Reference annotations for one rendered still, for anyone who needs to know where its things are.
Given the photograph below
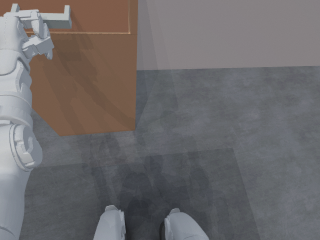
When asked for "drawer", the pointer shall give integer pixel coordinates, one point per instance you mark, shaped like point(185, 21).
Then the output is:
point(86, 15)

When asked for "cabinet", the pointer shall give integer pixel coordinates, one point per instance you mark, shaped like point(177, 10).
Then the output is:
point(89, 86)

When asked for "left robot thigh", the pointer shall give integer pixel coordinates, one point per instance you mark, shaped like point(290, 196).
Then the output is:
point(111, 226)

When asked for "right robot thigh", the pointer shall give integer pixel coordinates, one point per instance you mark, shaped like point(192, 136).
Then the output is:
point(180, 226)

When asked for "robot thigh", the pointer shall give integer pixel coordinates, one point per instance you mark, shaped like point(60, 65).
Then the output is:
point(180, 226)
point(111, 226)

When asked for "robot left hand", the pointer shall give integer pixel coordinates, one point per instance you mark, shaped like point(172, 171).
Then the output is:
point(13, 36)

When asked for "robot left upper arm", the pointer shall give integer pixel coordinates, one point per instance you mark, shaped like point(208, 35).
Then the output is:
point(20, 153)

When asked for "handle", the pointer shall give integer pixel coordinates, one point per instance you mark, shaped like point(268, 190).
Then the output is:
point(53, 20)

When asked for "left robot forearm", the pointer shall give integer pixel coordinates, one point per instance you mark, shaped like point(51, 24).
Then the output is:
point(15, 93)

